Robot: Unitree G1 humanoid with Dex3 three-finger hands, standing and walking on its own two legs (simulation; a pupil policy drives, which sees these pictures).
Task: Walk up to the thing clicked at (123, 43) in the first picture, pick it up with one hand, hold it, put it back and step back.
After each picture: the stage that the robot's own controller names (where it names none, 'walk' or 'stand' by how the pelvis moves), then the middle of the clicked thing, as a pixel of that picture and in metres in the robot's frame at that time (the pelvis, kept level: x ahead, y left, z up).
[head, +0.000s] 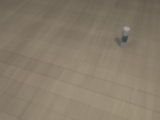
stand; (124, 37) +1.38 -0.45 -0.66
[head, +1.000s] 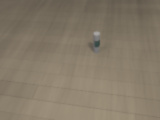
walk; (96, 42) +1.33 -0.04 -0.63
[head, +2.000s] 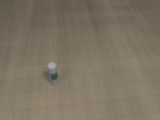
walk; (53, 74) +0.85 +0.25 -0.62
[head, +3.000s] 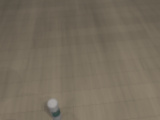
walk; (55, 110) +0.55 +0.23 -0.64
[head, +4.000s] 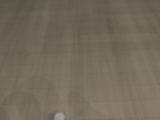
stand; out of the picture +0.45 +0.19 -0.65
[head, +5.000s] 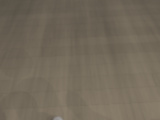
stand; out of the picture +0.44 +0.20 -0.66
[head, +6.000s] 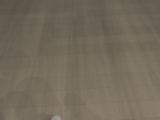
stand; out of the picture +0.44 +0.21 -0.66
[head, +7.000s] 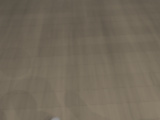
stand; out of the picture +0.43 +0.21 -0.66
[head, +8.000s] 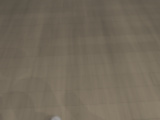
stand; out of the picture +0.43 +0.20 -0.66
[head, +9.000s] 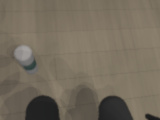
go down; (28, 61) +0.48 +0.24 -0.36
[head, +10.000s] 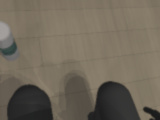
go down; (6, 44) +0.48 +0.29 -0.26
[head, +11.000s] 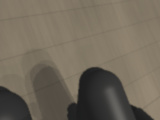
close in; out of the picture +0.46 +0.33 -0.16
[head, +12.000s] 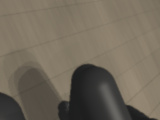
close; out of the picture +0.46 +0.35 -0.15
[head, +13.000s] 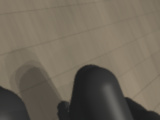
lift; out of the picture +0.40 +0.34 -0.16
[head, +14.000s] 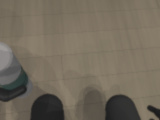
lift; (11, 76) +0.34 +0.23 +0.00
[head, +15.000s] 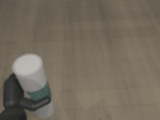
hold; (38, 90) +0.32 +0.16 +0.04
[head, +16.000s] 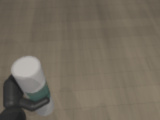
hold; (37, 90) +0.32 +0.16 +0.03
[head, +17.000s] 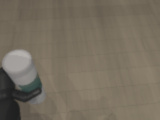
crouch; (28, 82) +0.36 +0.18 -0.01
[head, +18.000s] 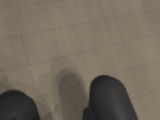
lower; out of the picture +0.49 +0.29 -0.05
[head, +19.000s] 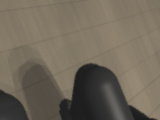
lower; out of the picture +0.43 +0.34 -0.16
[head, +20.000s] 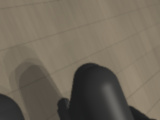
lower; out of the picture +0.43 +0.35 -0.16
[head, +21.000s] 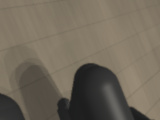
lower; out of the picture +0.43 +0.35 -0.16
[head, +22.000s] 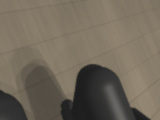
lower; out of the picture +0.42 +0.34 -0.15
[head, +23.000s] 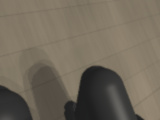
open; out of the picture +0.43 +0.31 -0.16
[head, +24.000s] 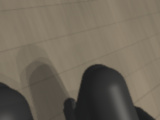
stand; out of the picture +0.42 +0.31 -0.17
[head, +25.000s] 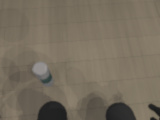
walk; (44, 75) +0.46 +0.22 -0.40
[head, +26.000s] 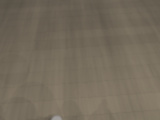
stand; out of the picture +0.41 +0.18 -0.60
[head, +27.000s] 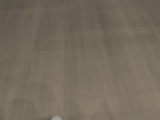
stand; out of the picture +0.41 +0.19 -0.60
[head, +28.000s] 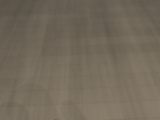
stand; out of the picture +0.42 +0.17 -0.65
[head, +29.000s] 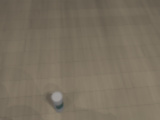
walk; (58, 102) +0.49 +0.15 -0.64
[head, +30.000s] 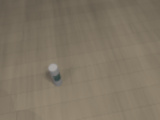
walk; (55, 75) +0.73 +0.25 -0.62
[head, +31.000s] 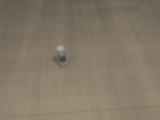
stand; (61, 57) +1.04 +0.22 -0.63
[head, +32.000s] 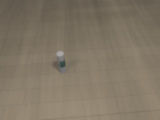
stand; (61, 62) +1.03 +0.23 -0.66
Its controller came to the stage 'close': yes
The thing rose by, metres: 0.67
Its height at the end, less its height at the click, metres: +0.00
